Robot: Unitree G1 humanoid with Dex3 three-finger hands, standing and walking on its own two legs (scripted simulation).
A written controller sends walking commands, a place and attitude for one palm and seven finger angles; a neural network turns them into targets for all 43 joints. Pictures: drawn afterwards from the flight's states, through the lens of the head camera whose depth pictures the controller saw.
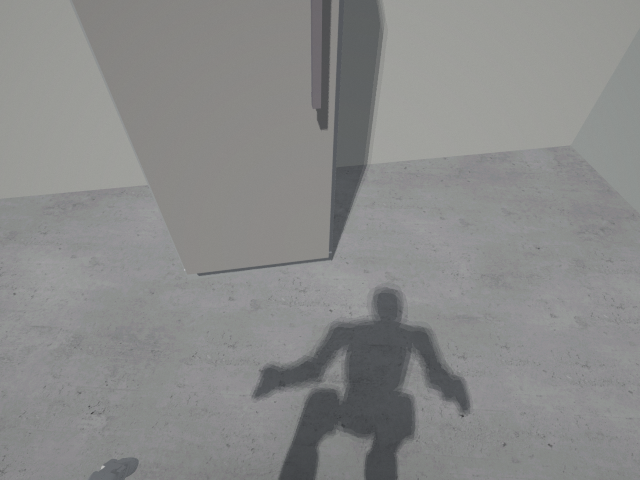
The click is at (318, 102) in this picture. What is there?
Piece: fridge door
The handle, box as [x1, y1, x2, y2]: [311, 0, 321, 108]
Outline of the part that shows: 311,0 311,95 312,107 318,108 320,107 321,0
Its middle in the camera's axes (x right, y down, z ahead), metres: -0.01 -0.46 +0.81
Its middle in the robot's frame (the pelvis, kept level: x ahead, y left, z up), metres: +0.94 +0.07 +0.18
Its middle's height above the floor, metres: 0.95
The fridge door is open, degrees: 0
